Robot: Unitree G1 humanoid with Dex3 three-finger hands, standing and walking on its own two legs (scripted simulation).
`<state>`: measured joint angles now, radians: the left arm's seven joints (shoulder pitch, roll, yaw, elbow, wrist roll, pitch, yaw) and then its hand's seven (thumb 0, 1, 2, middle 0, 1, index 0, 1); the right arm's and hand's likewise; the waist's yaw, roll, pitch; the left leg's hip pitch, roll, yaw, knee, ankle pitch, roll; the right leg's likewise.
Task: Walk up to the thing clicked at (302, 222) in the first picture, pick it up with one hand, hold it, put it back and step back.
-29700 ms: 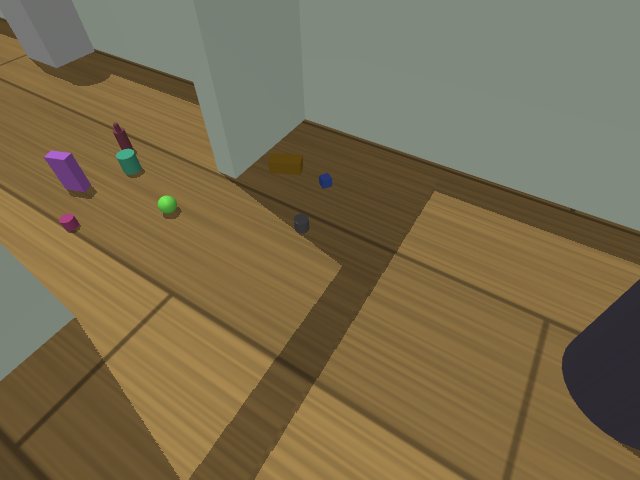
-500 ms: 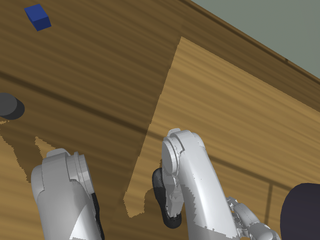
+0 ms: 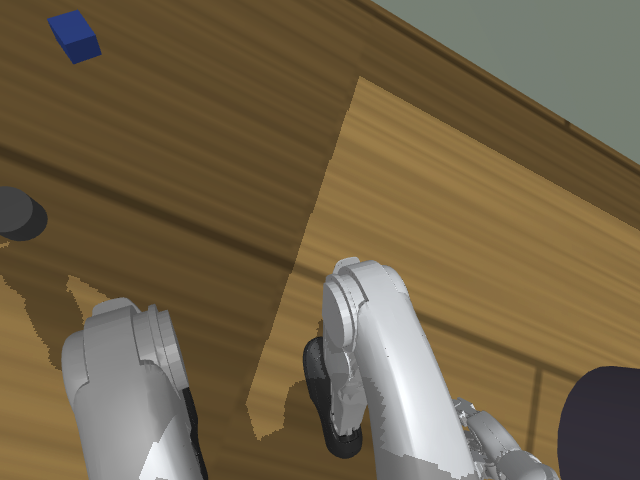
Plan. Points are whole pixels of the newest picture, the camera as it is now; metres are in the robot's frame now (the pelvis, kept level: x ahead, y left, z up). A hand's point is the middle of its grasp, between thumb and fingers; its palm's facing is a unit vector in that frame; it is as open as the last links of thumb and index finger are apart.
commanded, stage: rise first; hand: left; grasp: from above
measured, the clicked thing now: (13, 214) +0.46 +0.36 -0.28
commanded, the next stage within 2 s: none
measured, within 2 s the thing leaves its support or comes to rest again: neither
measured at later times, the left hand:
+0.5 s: hand out of the picture +0.41 +0.39 -0.17, palm faces -0.44 -0.13 -0.89, open 13.8 cm
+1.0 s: hand out of the picture +0.42 +0.39 -0.17, palm faces -0.43 -0.14 -0.89, open 13.8 cm
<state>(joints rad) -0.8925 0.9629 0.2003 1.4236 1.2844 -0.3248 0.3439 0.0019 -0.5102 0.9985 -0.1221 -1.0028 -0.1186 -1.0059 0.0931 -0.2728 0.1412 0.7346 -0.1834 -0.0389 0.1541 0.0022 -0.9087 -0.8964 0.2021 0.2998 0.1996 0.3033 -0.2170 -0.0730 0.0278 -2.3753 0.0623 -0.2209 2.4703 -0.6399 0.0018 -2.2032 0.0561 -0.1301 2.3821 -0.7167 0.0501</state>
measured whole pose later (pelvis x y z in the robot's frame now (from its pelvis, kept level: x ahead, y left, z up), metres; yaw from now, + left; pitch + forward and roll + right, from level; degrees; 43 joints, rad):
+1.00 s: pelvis +0.00 +0.00 +0.00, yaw +0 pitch +29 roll -11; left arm -0.89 0.98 0.22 1.42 1.29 -0.34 0.35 0.00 -0.49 0.98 -0.14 -0.97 -0.13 -0.97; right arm 0.08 -0.28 0.15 0.72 -0.19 -0.05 0.17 0.00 -0.90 -0.89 0.20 0.30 0.20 0.30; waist -0.22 -0.07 0.04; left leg -2.37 0.06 -0.23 2.47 -0.64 0.00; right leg -2.20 0.06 -0.13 2.38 -0.72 0.05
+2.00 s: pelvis +0.00 +0.00 +0.00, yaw +0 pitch +29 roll -11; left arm -0.89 0.97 0.21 1.45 1.28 -0.33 0.37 0.00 -0.53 1.01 -0.09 -1.01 -0.09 -1.01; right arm 0.09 -0.28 0.14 0.73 -0.19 -0.06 0.17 0.00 -0.90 -0.89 0.20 0.30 0.20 0.30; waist -0.22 -0.07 0.03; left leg -2.37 0.06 -0.23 2.48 -0.64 -0.01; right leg -2.21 0.06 -0.13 2.39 -0.71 0.05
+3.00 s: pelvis +0.00 +0.00 +0.00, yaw +0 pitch +30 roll -11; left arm -0.98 0.92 0.10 1.47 1.31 -0.30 0.40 0.00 -0.53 1.03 -0.09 -1.05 -0.09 -1.04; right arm 0.10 -0.27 0.15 0.72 -0.19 -0.09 0.17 0.00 -0.90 -0.89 0.20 0.30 0.20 0.30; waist -0.25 -0.08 0.02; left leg -2.38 0.05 -0.22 2.47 -0.64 -0.01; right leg -2.22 0.06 -0.13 2.38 -0.71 0.05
